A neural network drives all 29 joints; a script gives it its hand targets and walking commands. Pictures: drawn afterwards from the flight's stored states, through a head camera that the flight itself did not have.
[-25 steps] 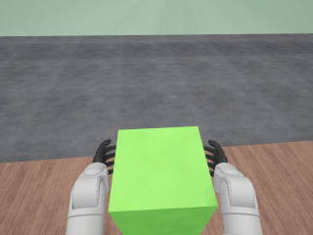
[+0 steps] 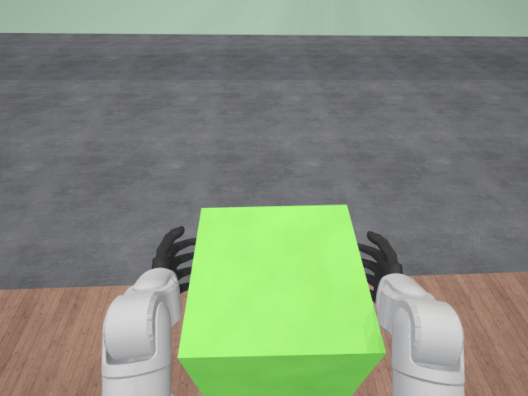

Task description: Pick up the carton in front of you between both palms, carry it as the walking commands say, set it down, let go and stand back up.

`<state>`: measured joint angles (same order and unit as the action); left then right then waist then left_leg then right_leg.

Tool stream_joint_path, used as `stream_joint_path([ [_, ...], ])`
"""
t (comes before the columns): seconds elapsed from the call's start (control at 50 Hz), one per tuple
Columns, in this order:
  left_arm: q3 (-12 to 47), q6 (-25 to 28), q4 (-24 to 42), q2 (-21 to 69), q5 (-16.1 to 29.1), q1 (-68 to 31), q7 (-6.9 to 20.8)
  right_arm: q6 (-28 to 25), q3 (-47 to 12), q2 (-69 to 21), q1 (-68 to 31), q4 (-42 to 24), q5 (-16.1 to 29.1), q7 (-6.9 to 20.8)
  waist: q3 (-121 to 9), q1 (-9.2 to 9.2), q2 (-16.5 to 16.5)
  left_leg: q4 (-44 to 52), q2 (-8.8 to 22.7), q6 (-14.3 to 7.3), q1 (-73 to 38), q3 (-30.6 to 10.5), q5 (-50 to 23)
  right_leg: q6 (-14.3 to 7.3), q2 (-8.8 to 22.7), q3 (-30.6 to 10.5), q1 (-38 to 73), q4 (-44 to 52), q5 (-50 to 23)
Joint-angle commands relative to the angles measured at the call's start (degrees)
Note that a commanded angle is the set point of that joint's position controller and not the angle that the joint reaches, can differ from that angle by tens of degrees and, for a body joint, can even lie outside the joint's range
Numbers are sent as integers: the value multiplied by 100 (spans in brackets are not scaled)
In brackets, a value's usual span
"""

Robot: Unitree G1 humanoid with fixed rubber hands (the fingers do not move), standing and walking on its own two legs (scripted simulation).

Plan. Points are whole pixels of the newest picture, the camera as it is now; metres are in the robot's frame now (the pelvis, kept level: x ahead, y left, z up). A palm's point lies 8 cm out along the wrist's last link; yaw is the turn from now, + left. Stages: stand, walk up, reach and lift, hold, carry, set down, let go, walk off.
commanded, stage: carry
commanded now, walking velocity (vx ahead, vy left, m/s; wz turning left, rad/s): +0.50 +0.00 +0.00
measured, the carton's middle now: (276, 310) +0.27 +0.00 +0.02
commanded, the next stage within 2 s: none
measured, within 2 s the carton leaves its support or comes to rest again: neither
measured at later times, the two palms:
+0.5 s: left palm (213, 120) +0.65 +0.15 +0.11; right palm (351, 130) +0.63 -0.15 +0.11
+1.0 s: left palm (235, 60) +1.03 +0.14 +0.09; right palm (332, 65) +1.02 -0.16 +0.09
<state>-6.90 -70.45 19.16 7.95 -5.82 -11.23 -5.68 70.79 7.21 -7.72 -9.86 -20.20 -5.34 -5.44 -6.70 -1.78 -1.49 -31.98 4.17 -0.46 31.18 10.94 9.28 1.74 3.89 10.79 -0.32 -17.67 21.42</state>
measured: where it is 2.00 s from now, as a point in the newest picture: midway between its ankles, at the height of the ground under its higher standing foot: (278, 201)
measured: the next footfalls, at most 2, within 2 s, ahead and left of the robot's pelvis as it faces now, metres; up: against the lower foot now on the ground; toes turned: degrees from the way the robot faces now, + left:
left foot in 0.04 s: +0.19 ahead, +0.11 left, +0.00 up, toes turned +12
right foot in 0.52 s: +0.52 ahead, -0.08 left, +0.00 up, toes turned -10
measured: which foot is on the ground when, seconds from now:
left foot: up 0.00-0.02, down 0.04-0.54, up 0.56-0.94, down 0.96-1.00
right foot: down 0.00-0.04, up 0.06-0.50, down 0.52-1.00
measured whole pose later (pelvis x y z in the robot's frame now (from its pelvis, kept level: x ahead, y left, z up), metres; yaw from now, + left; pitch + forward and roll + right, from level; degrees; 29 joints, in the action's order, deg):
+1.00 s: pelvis +0.65 -0.01 -0.02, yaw -1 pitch +5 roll +2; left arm -13.7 -66.8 -2.5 1.0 -2.9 -40.1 -7.4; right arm 67.5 13.6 -2.6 -38.0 0.1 -4.8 -7.0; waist 2.7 -0.1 -2.7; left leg -31.1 -2.2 -5.9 31.0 9.0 -3.4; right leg -2.6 1.8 8.1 -9.9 -42.3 26.3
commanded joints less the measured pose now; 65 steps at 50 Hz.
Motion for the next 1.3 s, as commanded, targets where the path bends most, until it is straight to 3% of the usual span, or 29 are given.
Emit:
stream_joint_path([
  [0.0,4096,-100,196,4783,2385,-2584,1526,19,-3895,-4828,-2577,-46,2071,1354,-907,196,-545,425,-529,-90,-2098,721,-232,-437,763,124,-638,-859,-3064],
  [0.02,4085,-107,208,4734,2365,-2576,1530,15,-3863,-4813,-2535,-5,2053,1364,-1237,279,-287,443,-360,-138,-3178,478,82,-299,557,268,-1200,-1868,-2952],
  [0.04,4082,-131,252,4678,2360,-2666,1541,7,-3833,-4766,-2471,33,1987,1371,-1500,388,742,1317,972,-474,-3945,-1649,1510,-24,182,266,-2214,-3382,-1694],
  [0.06,4146,-159,288,4804,2385,-2802,1547,-20,-3851,-4810,-2536,110,1948,1386,-1636,346,1869,2042,2227,-1188,-4808,-4005,1679,81,-413,-106,-3752,-4822,468],
  [0.08,4156,-132,215,4897,2370,-2787,1563,-40,-3871,-4972,-2539,35,2044,1395,-1616,316,1482,2034,2258,-1312,-4631,-3952,976,-115,-32,-811,-4107,-5493,510],
  [0.14,4219,67,321,5288,2368,-2741,1585,-210,-4086,-5520,-2802,-308,2191,1438,-1549,280,362,1842,1783,-908,-3875,-2362,-575,-342,478,-1040,-4015,-5199,-326],
  [0.18,4312,202,337,5420,2317,-2806,1543,-309,-4258,-5539,-3052,-438,2341,1460,-1534,275,560,1964,1554,-719,-3604,-1696,-704,-336,409,-855,-3696,-4563,-554],
  [0.28,4318,374,200,5013,2076,-2799,1327,-392,-4424,-4936,-3301,-452,2499,1526,-1213,276,830,1953,1150,-783,-3847,-818,-1245,-250,161,-391,-4008,-3099,-1149],
  [0.4,4083,196,-267,4190,2151,-3868,1185,-279,-4069,-4043,-4125,220,2421,1354,-587,488,1046,1617,919,-759,-3512,-342,-1737,-538,-169,38,-3532,-1817,-1850],
  [0.44,3868,115,-584,4057,2225,-4256,1169,-205,-3906,-3966,-4541,537,2426,1285,-552,401,1090,1249,955,-652,-3477,-242,-2169,-671,-247,66,-3097,-1622,-1814],
  [0.48,3615,67,-1018,4030,2276,-4550,1171,-136,-3766,-3991,-4995,866,2463,1228,-1053,33,865,-229,682,-390,-3138,215,-2986,-694,-669,441,-1531,-1288,-1482],
  [0.5,3464,60,-1292,4037,2305,-4699,1192,-114,-3691,-4028,-5298,1044,2484,1207,-1538,-179,396,-1450,453,-257,-2450,246,-2249,-657,-497,201,-289,-1304,-1137],
  [0.52,3317,40,-1497,3989,2309,-4802,1199,-91,-3628,-4160,-5506,1221,2504,1184,-1878,-269,-648,-3033,72,-57,-1247,100,-549,-857,922,-2038,598,-888,-247],
  [0.54,3259,86,-1668,4038,2338,-5036,1211,-78,-3572,-4303,-5749,1307,2524,1150,-2237,-266,-1993,-4402,-835,19,433,-529,2035,-1656,1886,-4559,1550,58,-150],
  [0.56,3297,96,-1759,4370,2501,-5337,1242,-101,-3506,-4451,-6023,1455,2492,1116,-2070,-163,-1521,-5033,-480,-190,910,-1105,1983,-1692,1848,-4164,1533,7,-608],
  [0.6,3442,220,-1525,4951,2858,-6134,1316,-212,-3455,-4913,-6513,1497,2589,1079,-1938,-177,-373,-5018,-145,-352,1101,-1177,1494,-1457,1473,-3053,979,-506,-2015],
  [0.62,3539,274,-1428,5199,3030,-6570,1337,-276,-3429,-5093,-6678,1539,2592,1046,-1950,-124,-174,-4735,-37,-357,1056,-1210,1249,-1390,1350,-2635,712,-566,-2424],
  [0.78,3371,400,-1762,5650,3083,-6959,1350,-491,-3218,-5360,-6834,1815,2307,842,-1975,-147,-320,-2777,-65,-228,1619,-751,548,-1462,980,-1545,965,-746,-3811],
  [0.84,3323,376,-1768,5572,2950,-6804,1338,-461,-3260,-5360,-6908,1716,2299,831,-1687,-210,-424,-642,-464,-219,613,-225,-615,-1190,419,-784,653,-758,-4452],
  [0.9,3253,320,-1787,5447,2744,-6408,1303,-371,-3301,-5319,-6787,1607,2311,894,-1843,-95,-655,34,-773,-462,-562,118,-1123,-984,464,-375,628,-1406,-5569],
  [0.92,3259,297,-1800,5378,2674,-6305,1292,-334,-3320,-5322,-6695,1655,2310,939,-1939,-108,-740,557,-685,-522,-614,-185,-1971,-837,318,-311,985,-1792,-5270],
  [0.96,3282,270,-1938,5280,2576,-6204,1278,-278,-3309,-5265,-6522,1724,2356,1052,-2095,385,-416,1282,-470,-374,-2272,-218,-2343,-548,176,-148,297,-3333,-4437],
  [0.98,3297,231,-1774,5515,2630,-6358,1301,-346,-3284,-5040,-6475,1882,2249,1078,-3104,475,1346,328,907,-1417,-4891,-2527,-2201,-234,-186,-518,-2285,-5016,-3089],
  [1.0,3407,210,-1637,5375,2596,-6460,1302,-363,-3330,-5372,-6254,1977,2401,1135,-2995,832,1914,822,1315,-1707,-5508,-3732,-2459,-219,-933,-727,-3773,-5900,436],
  [1.04,3456,279,-1329,5498,2614,-6723,1249,-383,-3524,-5589,-6785,1352,2666,1212,-2569,842,879,660,1212,-1528,-5225,-3118,-2570,-483,-522,-1236,-4453,-5897,322],
  [1.08,3419,328,-1132,5390,2525,-6761,1135,-426,-3781,-5716,-7386,814,2928,1231,-2231,703,403,893,1130,-1242,-4533,-2772,-2461,-519,-302,-1261,-4274,-4977,-33],
  [1.14,3405,320,-1029,5141,2369,-6486,1000,-426,-3963,-5581,-7452,595,3104,1226,-2125,653,674,1091,1053,-1261,-3881,-2278,-2719,-372,-398,-1029,-3585,-3510,-155],
  [1.2,3353,246,-1194,4856,2145,-6156,944,-343,-3888,-5378,-7004,913,3036,1262,-2123,794,843,668,708,-1205,-4093,-1592,-3379,-327,-484,-697,-3556,-2498,-1767],
  [1.28,3071,87,-1971,4646,1945,-5726,1072,-269,-3672,-5205,-6534,1800,2847,1322,-1397,949,489,157,207,-956,-3462,-1316,-2166,-349,-660,-307,-2865,-463,-3449],
])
